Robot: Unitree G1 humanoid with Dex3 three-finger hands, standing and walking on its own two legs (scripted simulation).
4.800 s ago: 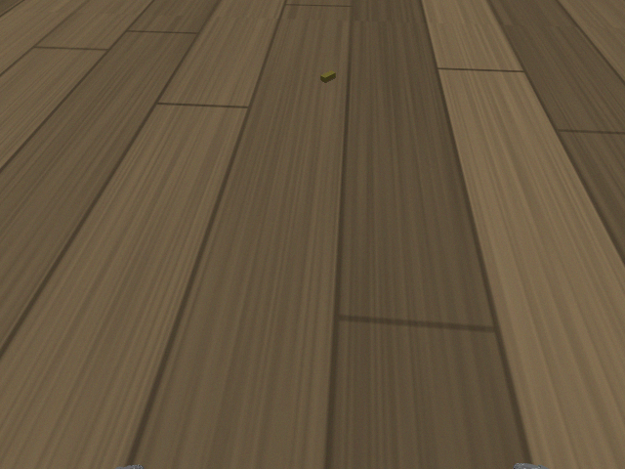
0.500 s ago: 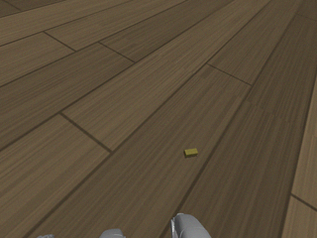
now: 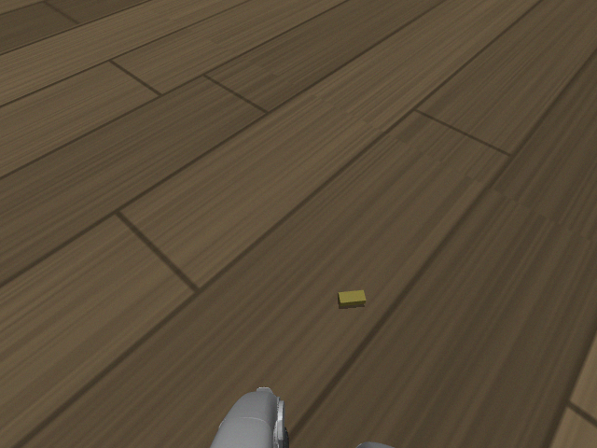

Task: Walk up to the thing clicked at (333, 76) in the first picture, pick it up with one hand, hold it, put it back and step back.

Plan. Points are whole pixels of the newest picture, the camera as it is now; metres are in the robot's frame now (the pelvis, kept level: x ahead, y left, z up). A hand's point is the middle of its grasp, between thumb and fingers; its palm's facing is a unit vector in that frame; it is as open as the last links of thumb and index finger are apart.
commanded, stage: walk up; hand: left
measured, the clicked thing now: (351, 298) +0.66 -0.12 -0.74
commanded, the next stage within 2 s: none
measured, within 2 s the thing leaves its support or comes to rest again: neither
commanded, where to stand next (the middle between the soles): +0.30 -0.40 m, yaw +5 degrees
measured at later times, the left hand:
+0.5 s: hand (237, 412) +0.16 +0.13 -0.16, palm faces -0.05 -0.93 -0.36, open 7.4 cm
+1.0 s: hand (362, 405) +0.20 -0.07 -0.18, palm faces -0.02 -0.96 -0.27, open 7.4 cm
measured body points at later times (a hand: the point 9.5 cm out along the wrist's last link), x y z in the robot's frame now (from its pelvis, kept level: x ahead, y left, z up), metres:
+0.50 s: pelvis +0.07 -0.17 -0.02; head +0.09 -0.14 +0.43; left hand +0.17 +0.18 -0.13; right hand +0.10 -0.55 -0.08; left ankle +0.12 +0.04 -0.72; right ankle +0.13 -0.36 -0.71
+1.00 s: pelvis +0.17 -0.32 -0.01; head +0.20 -0.28 +0.43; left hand +0.20 -0.02 -0.16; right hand +0.24 -0.66 -0.09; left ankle +0.25 -0.23 -0.72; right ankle +0.14 -0.41 -0.68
